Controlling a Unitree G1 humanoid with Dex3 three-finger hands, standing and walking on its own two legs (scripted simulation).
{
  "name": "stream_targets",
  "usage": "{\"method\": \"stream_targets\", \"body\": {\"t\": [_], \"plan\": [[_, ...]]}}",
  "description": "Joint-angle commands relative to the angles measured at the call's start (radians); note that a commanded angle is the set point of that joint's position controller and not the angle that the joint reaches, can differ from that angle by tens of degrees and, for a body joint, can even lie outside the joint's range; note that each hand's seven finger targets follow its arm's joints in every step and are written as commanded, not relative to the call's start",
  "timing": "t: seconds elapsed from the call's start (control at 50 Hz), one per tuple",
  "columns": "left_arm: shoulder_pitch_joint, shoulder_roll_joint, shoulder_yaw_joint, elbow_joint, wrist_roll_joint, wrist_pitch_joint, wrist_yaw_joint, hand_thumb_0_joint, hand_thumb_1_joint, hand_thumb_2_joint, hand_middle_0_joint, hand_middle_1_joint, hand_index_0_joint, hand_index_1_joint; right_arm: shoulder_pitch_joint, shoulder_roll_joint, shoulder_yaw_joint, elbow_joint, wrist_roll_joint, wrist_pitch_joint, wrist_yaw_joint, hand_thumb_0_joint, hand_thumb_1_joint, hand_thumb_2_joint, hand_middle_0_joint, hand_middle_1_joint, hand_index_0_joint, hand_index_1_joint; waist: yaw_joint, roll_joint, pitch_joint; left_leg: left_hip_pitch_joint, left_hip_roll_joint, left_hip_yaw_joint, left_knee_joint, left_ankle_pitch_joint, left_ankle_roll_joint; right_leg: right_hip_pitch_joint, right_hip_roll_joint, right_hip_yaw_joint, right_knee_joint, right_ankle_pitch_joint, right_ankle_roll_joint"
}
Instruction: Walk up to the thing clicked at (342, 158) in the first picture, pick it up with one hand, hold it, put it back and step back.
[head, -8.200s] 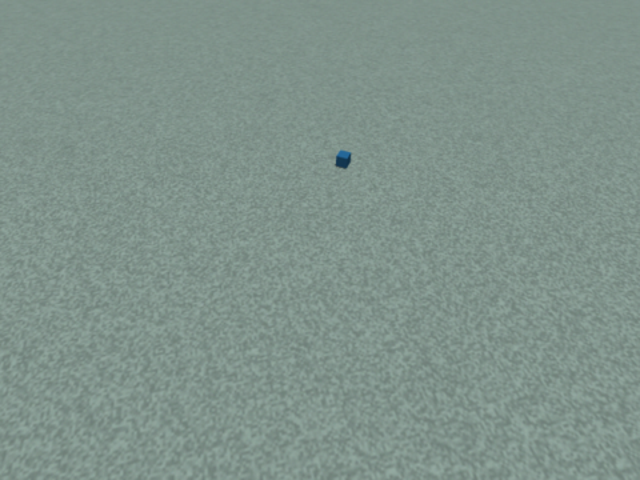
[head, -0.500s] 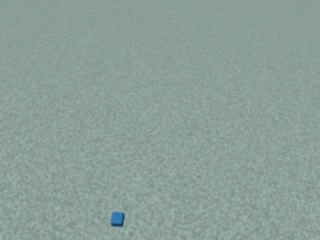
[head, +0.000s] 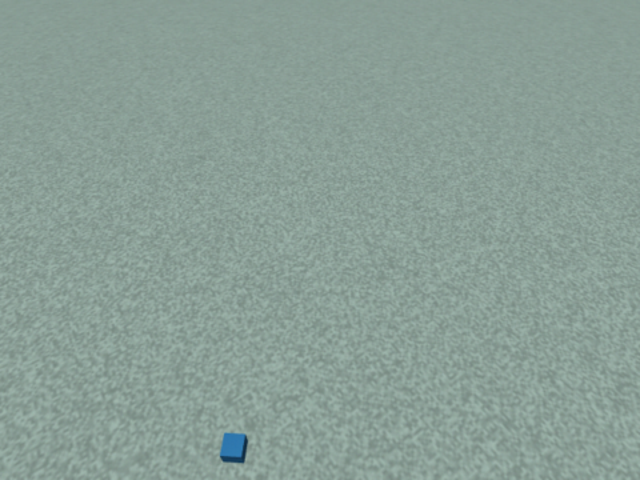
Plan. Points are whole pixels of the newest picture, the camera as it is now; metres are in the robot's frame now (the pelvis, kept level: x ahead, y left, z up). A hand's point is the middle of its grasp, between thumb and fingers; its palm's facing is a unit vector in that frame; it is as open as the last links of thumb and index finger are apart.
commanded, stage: stand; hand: left
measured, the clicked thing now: (234, 448) +0.39 +0.25 -0.75
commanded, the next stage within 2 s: none
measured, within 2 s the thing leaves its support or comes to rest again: neither
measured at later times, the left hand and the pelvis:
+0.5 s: hand out of the picture +0.07 +0.24 -0.16, palm faces -0.02 -0.94 -0.35, open 7.4 cm; pelvis -0.01 -0.01 +0.00, yaw +0 degrees
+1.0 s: hand out of the picture +0.06 +0.23 -0.15, palm faces -0.02 -0.94 -0.35, open 7.4 cm; pelvis -0.01 -0.02 +0.00, yaw -1 degrees
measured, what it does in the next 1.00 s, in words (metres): stands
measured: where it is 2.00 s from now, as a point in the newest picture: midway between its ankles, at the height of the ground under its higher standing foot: outside the picture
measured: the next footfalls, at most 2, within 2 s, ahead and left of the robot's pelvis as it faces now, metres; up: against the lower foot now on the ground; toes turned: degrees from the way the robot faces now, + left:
none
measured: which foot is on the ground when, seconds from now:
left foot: down 0.00-1.00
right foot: down 0.00-1.00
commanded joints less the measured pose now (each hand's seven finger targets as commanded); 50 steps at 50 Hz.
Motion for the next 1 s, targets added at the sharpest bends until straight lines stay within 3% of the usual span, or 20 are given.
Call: {"method": "stream_targets", "body": {"t": [0.0, 0.28, 0.4, 0.62, 0.8, 0.98], "plan": [[-0.043, 0.206, 0.04, -0.059, 0.006, -0.023, 0.013, 0.0, 0.9, 0.9, -0.2, -0.3, -0.2, -0.3, -0.045, -0.214, -0.034, -0.059, 0.006, -0.024, -0.016, 0.0, -0.9, -0.9, 0.2, 0.3, 0.2, 0.3, -0.003, -0.004, -0.065, -0.052, 0.188, -0.132, -0.018, 0.281, -0.019, 0.061, -0.178, 0.164, -0.026, 0.264, 0.0], [-0.043, 0.213, 0.04, -0.061, 0.003, -0.025, 0.012, 0.0, 0.9, 0.9, -0.2, -0.3, -0.2, -0.3, -0.031, -0.212, -0.027, -0.065, 0.005, -0.025, -0.017, 0.0, -0.9, -0.9, 0.2, 0.3, 0.2, 0.3, -0.006, -0.005, -0.069, -0.048, 0.191, -0.128, -0.011, 0.273, -0.017, 0.056, -0.176, 0.172, -0.024, 0.267, -0.002], [-0.041, 0.218, 0.041, -0.054, 0.003, -0.025, 0.01, 0.0, 0.9, 0.9, -0.2, -0.3, -0.2, -0.3, -0.023, -0.21, -0.024, -0.06, 0.004, -0.025, -0.016, 0.0, -0.9, -0.9, 0.2, 0.3, 0.2, 0.3, -0.005, -0.005, -0.044, -0.066, 0.19, -0.13, -0.023, 0.202, -0.018, 0.043, -0.176, 0.181, -0.038, 0.216, 0.0], [-0.043, 0.219, 0.04, -0.055, 0.0, -0.026, 0.01, 0.0, 0.9, 0.9, -0.2, -0.3, -0.2, -0.3, -0.024, -0.213, -0.024, -0.062, 0.005, -0.026, -0.017, 0.0, -0.9, -0.9, 0.2, 0.3, 0.2, 0.3, -0.004, 0.001, -0.057, -0.061, 0.191, -0.125, -0.017, 0.217, -0.018, 0.05, -0.176, 0.185, -0.033, 0.247, -0.003], [-0.034, 0.222, 0.042, -0.047, -0.001, -0.027, 0.01, 0.0, 0.9, 0.9, -0.2, -0.3, -0.2, -0.3, -0.02, -0.207, -0.023, -0.062, 0.005, -0.023, -0.014, 0.0, -0.9, -0.9, 0.2, 0.3, 0.2, 0.3, -0.001, -0.007, -0.041, -0.075, 0.183, -0.12, -0.019, 0.157, -0.022, 0.047, -0.177, 0.19, -0.052, 0.233, 0.004], [-0.038, 0.221, 0.041, -0.05, 0.001, -0.028, 0.011, 0.0, 0.9, 0.9, -0.2, -0.3, -0.2, -0.3, -0.017, -0.214, -0.021, -0.068, 0.005, -0.025, -0.017, 0.0, -0.9, -0.9, 0.2, 0.3, 0.2, 0.3, -0.004, -0.002, -0.058, -0.067, 0.191, -0.118, -0.005, 0.186, -0.017, 0.056, -0.177, 0.194, -0.043, 0.274, 0.002]]}}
